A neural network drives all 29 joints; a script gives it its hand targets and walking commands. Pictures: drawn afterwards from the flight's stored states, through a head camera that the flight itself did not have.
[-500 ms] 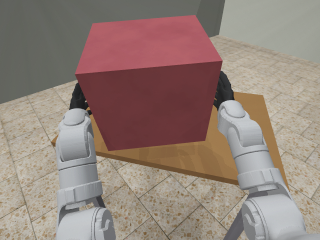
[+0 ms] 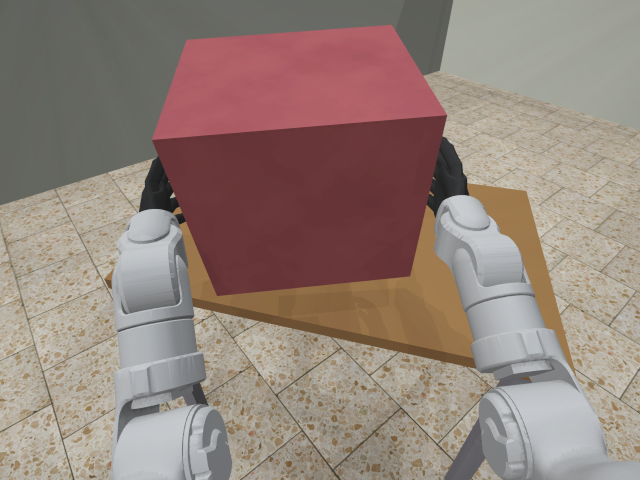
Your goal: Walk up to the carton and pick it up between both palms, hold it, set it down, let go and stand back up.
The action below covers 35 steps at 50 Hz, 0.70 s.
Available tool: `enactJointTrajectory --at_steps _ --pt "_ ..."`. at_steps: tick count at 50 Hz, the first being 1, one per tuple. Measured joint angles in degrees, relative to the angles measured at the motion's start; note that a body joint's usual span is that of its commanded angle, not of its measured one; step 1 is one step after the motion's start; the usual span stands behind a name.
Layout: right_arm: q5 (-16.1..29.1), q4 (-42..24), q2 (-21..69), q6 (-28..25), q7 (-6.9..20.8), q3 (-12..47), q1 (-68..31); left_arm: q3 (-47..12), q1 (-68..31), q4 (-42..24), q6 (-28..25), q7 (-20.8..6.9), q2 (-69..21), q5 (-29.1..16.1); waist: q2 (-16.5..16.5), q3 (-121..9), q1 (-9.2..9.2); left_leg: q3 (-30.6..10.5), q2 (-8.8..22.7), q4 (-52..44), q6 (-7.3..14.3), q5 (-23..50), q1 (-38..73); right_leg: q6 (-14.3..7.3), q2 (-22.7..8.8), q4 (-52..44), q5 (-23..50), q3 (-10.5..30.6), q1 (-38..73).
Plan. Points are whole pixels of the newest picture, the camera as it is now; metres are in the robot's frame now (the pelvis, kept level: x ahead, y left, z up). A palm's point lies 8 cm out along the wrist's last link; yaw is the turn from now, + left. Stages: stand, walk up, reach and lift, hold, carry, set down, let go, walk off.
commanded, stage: hold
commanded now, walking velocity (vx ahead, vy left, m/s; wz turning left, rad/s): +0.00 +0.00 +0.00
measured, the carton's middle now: (302, 162) +0.42 +0.01 +0.24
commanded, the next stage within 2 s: none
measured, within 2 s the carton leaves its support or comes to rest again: neither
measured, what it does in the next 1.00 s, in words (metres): stands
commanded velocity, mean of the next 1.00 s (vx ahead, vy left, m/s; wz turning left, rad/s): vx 0.00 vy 0.00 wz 0.00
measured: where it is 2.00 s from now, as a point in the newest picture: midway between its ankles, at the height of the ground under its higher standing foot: outside the picture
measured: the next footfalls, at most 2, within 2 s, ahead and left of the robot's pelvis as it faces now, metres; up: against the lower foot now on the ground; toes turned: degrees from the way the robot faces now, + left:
none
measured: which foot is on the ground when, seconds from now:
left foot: down 0.00-1.00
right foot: down 0.00-1.00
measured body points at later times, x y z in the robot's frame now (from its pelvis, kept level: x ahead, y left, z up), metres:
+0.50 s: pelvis +0.00 +0.00 +0.00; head -0.05 +0.02 +0.45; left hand +0.38 +0.18 +0.21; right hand +0.37 -0.17 +0.22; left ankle +0.02 +0.11 -0.75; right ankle +0.05 -0.10 -0.75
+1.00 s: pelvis +0.00 +0.00 +0.00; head -0.05 +0.02 +0.45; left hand +0.37 +0.17 +0.21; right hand +0.37 -0.17 +0.21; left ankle +0.02 +0.11 -0.75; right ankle +0.05 -0.10 -0.75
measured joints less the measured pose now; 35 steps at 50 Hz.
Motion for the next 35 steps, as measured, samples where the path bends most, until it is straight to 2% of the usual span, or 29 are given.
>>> enactJointTrajectory --at_steps 13,21,30,35 --pt "0.4 -0.1 -0.2 -0.5 -0.6 0.6 0.0 0.1 -0.4 1.2 -1.1 0.4 0.3 -0.4 0.0 0.1 0.00 0.1 0.1 0.2 -0.1 0.2 -0.6 -0.1 0.1 0.3 0.1 0.0 -0.7" --pt "-0.6 1.6 0.3 -0.6 -0.1 -0.7 -1.4 0.7 -1.7 2.5 -0.9 0.1 0.5 0.0 -0.4 0.1 0.16 0.0 0.0 -0.1 -0.2 0.5 -0.9 -0.2 0.0 0.4 0.2 -0.1 -1.1" --pt "-0.3 0.4 0.6 -0.8 -0.6 -0.1 -0.6 0.6 -0.9 1.4 -1.0 -0.3 0.6 0.1 -0.5 0.5 -0.18 -0.2 0.0 -0.1 -0.1 0.4 -0.7 -0.1 0.0 -0.1 0.2 -0.4 -0.4" --pt "-0.1 0.1 0.5 -1.1 -0.4 0.0 0.0 0.0 -0.3 1.0 -1.2 0.3 0.5 -0.2 -0.5 0.4 -0.20 -0.2 0.0 0.2 0.0 0.2 -0.8 0.0 -0.1 0.0 0.1 -0.4 -0.5"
